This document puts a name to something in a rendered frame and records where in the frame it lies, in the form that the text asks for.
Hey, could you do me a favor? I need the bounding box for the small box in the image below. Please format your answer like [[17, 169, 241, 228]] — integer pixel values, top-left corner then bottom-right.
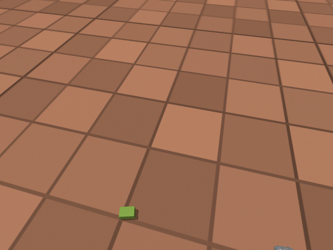
[[119, 206, 135, 219]]

